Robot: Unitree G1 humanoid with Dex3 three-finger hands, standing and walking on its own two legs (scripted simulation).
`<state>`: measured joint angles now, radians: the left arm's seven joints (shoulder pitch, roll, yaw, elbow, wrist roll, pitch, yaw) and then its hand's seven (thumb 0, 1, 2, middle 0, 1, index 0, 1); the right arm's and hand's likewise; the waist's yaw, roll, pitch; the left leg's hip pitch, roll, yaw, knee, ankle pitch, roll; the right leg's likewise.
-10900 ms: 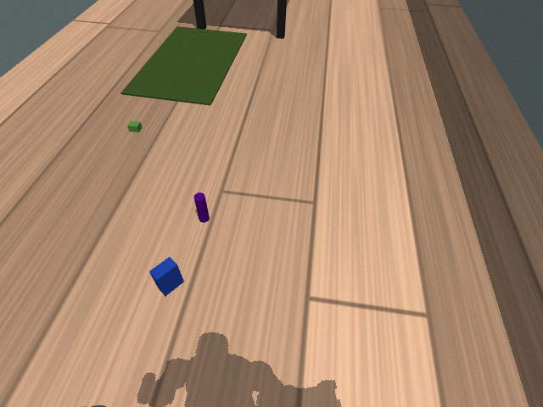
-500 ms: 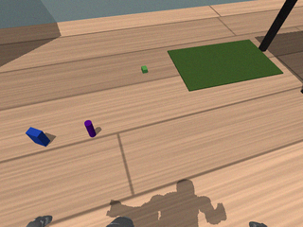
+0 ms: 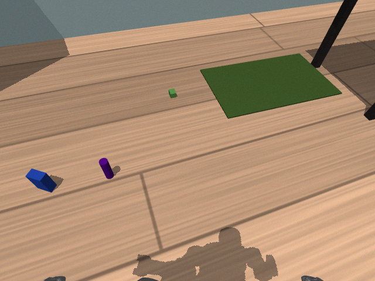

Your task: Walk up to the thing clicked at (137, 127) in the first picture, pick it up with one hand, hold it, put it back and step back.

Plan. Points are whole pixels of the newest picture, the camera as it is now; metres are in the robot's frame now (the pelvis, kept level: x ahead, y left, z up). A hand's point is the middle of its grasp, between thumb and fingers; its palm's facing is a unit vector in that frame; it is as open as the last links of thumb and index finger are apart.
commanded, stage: stand
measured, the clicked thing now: (172, 93) +1.48 +0.18 -0.75
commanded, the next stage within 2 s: none
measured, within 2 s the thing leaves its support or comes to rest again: neither
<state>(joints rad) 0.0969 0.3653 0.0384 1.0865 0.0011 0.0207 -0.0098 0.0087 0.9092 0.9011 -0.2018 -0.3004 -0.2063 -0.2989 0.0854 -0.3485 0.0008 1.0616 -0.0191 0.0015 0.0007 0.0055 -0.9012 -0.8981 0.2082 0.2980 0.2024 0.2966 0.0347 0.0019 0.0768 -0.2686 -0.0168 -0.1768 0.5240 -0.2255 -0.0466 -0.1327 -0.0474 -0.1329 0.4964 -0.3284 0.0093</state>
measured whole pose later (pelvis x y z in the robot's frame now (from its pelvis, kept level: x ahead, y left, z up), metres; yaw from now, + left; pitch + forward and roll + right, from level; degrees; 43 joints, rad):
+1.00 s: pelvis +0.00 +0.00 +0.01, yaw -3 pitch -2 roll +0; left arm 0.13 0.36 0.02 1.13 0.00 0.00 -0.01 0.01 0.91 0.90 -0.20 -0.30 -0.21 -0.30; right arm 0.11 -0.35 0.02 1.13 -0.01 0.00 0.00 0.00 -0.90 -0.90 0.21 0.30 0.20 0.30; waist 0.02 0.01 0.05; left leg -0.19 0.01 -0.13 0.37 -0.15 -0.05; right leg -0.08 -0.03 -0.09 0.36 -0.24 0.01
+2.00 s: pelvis +0.00 +0.01 +0.01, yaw -3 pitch -2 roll +0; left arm 0.13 0.36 0.02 1.13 0.01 0.00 -0.01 0.01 0.91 0.90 -0.20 -0.30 -0.21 -0.30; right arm 0.11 -0.35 0.02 1.13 -0.01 0.00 0.00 0.00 -0.90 -0.90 0.21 0.30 0.20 0.30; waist 0.02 0.00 0.05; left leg -0.18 0.01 -0.12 0.36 -0.15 -0.04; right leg -0.07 -0.04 -0.08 0.35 -0.24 0.02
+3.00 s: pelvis +0.01 +0.01 +0.01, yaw -4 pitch -2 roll +0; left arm 0.14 0.35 0.02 1.12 0.00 0.00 -0.01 0.01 0.91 0.90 -0.20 -0.30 -0.21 -0.30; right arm 0.12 -0.35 0.02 1.11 -0.01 0.00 0.00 0.00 -0.90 -0.90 0.21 0.30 0.20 0.30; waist 0.02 0.00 0.05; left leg -0.17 0.00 -0.10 0.37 -0.17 -0.03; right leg -0.06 -0.04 -0.06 0.34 -0.25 0.03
